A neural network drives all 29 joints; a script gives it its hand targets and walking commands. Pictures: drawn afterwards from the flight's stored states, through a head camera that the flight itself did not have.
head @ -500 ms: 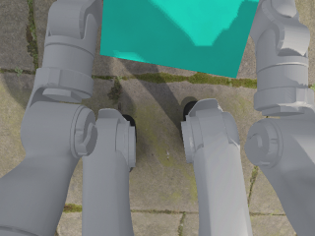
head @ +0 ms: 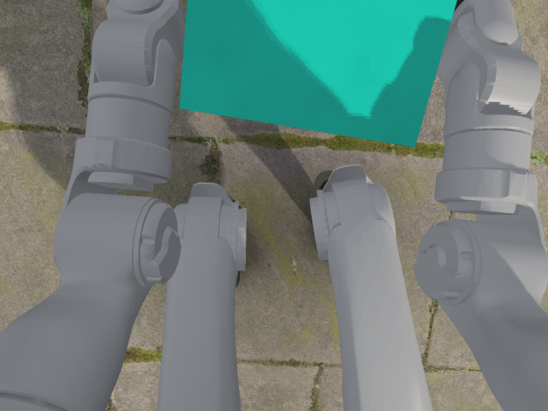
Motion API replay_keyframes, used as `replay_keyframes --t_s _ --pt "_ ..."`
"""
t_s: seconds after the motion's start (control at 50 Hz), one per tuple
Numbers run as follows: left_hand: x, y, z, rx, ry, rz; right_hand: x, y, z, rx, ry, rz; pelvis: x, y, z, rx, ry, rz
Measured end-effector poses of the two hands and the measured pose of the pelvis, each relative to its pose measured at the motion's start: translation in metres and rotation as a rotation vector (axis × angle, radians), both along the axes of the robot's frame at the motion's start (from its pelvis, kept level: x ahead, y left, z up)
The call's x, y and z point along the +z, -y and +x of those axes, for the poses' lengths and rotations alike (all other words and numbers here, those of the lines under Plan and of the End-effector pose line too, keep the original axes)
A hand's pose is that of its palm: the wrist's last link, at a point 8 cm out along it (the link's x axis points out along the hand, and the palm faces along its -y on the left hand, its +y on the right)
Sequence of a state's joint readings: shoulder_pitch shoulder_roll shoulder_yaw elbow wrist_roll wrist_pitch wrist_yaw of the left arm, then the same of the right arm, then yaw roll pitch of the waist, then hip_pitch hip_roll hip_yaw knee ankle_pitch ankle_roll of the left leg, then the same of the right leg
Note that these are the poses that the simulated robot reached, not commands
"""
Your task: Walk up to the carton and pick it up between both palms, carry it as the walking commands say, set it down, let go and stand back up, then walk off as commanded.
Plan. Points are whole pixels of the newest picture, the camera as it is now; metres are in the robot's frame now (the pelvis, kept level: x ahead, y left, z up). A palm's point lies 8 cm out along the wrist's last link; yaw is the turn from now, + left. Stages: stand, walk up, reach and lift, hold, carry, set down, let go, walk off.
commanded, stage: reach and lift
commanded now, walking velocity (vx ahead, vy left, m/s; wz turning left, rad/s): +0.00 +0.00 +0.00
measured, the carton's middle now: (302, 32) +0.51 -0.06 -0.17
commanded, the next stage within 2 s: none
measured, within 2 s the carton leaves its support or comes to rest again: neither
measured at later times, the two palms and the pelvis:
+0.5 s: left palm out of the picture +0.54 +0.09 -0.05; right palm out of the picture +0.49 -0.21 -0.05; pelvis -0.02 +0.00 +0.05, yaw +0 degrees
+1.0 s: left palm out of the picture +0.52 +0.09 +0.02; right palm out of the picture +0.47 -0.21 +0.02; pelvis -0.01 +0.01 +0.10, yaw +0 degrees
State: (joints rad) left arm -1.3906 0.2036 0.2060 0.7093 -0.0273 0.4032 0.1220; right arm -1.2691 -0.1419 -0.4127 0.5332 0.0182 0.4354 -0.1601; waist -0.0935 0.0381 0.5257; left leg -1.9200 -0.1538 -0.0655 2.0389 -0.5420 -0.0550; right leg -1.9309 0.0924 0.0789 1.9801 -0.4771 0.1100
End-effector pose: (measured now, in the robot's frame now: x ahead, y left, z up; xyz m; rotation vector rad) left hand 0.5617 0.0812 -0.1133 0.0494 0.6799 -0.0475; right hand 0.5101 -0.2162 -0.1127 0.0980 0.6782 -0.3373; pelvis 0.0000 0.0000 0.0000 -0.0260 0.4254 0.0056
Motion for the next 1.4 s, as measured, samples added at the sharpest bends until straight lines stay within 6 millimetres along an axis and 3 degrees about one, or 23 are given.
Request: replay_keyframes --t_s 0.44,1.4 --pt "0.056 -0.008 -0.021 0.006 -0.011 0.008 0.057 -0.008 -0.017 0.017 -0.013 -0.008 0.04 -0.004 -0.015 0.0 0.045 -0.002" --pt "0.194 -0.01 -0.057 -0.014 -0.013 0.018 0.196 -0.01 -0.057 0.021 -0.017 -0.029 0.144 -0.007 -0.017 -0.006 0.207 0.007"
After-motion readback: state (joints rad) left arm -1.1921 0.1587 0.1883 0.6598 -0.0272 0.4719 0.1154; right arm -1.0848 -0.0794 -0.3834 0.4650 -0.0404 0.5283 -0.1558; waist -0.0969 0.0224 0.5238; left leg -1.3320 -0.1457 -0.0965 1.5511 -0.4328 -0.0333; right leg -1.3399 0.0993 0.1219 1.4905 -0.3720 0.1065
